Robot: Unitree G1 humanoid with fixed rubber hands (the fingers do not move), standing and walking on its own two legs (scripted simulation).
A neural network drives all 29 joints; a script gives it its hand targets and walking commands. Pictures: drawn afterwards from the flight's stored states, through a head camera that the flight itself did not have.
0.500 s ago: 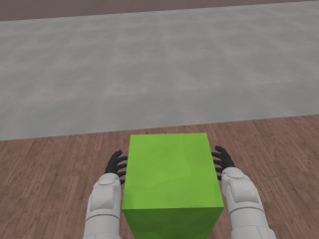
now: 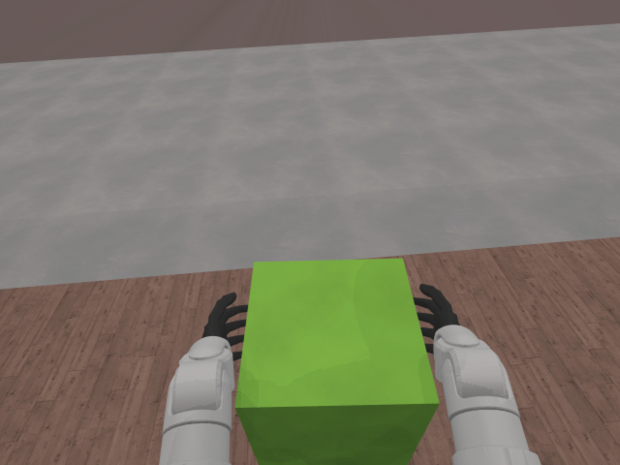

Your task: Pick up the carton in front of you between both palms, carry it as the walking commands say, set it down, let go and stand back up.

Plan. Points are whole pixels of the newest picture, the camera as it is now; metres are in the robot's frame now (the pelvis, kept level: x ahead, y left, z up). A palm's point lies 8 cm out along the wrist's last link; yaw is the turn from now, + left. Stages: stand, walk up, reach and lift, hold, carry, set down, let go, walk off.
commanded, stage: hold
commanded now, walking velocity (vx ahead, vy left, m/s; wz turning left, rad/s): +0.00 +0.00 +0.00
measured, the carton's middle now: (330, 369) +0.29 +0.00 -0.02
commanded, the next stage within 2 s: carry in 0.66 s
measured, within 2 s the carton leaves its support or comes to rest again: neither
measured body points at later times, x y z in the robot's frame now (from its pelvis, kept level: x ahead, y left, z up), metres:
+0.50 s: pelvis -0.01 +0.00 +0.00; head -0.05 +0.00 +0.45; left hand +0.30 +0.15 +0.04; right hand +0.30 -0.15 +0.04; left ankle +0.00 +0.13 -0.75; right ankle +0.02 -0.13 -0.75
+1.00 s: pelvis +0.08 +0.01 -0.02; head +0.04 +0.01 +0.43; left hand +0.36 +0.17 +0.07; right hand +0.37 -0.13 +0.07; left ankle +0.00 +0.14 -0.75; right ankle +0.04 -0.10 -0.74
